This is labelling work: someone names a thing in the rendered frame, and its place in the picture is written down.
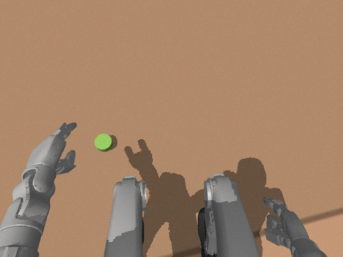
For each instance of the left robot arm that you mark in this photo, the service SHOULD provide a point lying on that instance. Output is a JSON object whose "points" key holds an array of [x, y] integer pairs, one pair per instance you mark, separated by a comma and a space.
{"points": [[25, 218]]}

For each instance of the right robot foot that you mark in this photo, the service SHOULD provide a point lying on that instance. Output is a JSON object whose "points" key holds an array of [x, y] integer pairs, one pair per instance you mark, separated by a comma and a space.
{"points": [[202, 233]]}

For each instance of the right robot hand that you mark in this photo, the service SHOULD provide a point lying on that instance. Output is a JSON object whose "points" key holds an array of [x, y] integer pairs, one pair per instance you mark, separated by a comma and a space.
{"points": [[283, 231]]}

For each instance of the left robot hand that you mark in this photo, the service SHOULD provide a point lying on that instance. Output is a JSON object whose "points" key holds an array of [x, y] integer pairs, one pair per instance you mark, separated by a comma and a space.
{"points": [[49, 151]]}

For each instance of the right robot arm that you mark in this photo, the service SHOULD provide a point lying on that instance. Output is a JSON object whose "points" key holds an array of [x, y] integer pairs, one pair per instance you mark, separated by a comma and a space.
{"points": [[303, 247]]}

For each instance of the tin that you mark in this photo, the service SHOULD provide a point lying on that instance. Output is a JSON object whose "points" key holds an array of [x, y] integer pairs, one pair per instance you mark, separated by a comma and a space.
{"points": [[103, 142]]}

